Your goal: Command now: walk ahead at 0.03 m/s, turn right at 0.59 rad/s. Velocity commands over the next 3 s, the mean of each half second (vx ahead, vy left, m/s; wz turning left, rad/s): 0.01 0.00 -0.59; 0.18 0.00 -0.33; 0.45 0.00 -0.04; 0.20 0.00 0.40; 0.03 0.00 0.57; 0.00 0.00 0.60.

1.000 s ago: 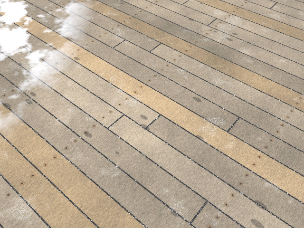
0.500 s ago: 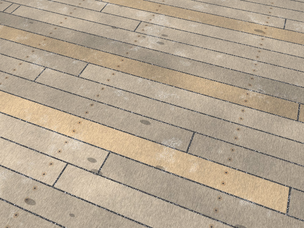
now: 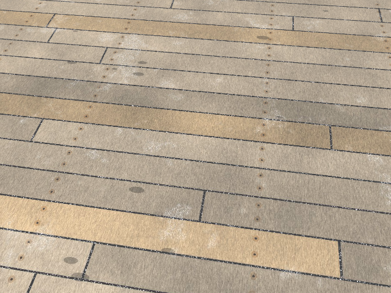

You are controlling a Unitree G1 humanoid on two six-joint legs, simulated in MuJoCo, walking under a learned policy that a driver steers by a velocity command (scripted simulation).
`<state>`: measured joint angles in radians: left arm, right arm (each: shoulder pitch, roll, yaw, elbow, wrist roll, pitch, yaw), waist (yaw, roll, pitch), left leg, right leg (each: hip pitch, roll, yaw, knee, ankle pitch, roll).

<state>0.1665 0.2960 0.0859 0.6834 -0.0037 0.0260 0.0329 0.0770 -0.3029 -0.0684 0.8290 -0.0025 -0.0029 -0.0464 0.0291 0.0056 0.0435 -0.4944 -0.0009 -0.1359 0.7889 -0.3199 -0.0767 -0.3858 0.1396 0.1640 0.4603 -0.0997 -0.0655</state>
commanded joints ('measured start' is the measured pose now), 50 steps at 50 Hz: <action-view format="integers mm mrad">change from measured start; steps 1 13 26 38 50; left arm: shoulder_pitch -12 54 42 58 109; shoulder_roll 160 131 116 139 175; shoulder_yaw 42 42 34 9 10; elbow -75 -69 -136 -102 -31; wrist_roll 1 -17 -18 4 -19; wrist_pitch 0 30 41 -46 -67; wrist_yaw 4 -11 -49 -14 -45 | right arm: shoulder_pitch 1 10 45 14 37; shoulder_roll -92 -114 -195 -118 -92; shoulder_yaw -20 -21 -56 -32 -8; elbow -61 -109 -107 -136 -143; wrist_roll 6 -4 38 14 27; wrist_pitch -28 -11 5 -25 -97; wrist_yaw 7 1 31 48 81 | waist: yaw -1 -14 -19 4 -9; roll -154 119 160 -171 -96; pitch -144 -60 -107 -61 -7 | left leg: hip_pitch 47 368 366 -121 154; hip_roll -24 246 293 63 28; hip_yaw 15 -50 140 117 161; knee -82 -456 -324 106 -289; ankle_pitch -11 455 430 45 128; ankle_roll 6 261 206 30 113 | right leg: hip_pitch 155 -251 147 289 167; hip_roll -252 -71 -123 -341 -349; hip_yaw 336 -60 -241 181 174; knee -144 736 -1 -281 -226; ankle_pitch -132 -313 -92 -367 -355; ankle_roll -141 146 53 -156 -140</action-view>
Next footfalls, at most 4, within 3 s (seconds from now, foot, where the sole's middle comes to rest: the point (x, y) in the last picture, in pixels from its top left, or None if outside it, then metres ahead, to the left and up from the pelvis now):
0.12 left None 0.09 0.15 -0.77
0.54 right None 0.02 -0.11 -0.77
1.06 left None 0.22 0.06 -0.77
1.54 right None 0.41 -0.31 -0.77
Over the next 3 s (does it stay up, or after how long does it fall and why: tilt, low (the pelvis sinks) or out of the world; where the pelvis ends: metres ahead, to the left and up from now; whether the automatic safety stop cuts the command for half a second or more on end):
stays up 0.46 -0.18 0.00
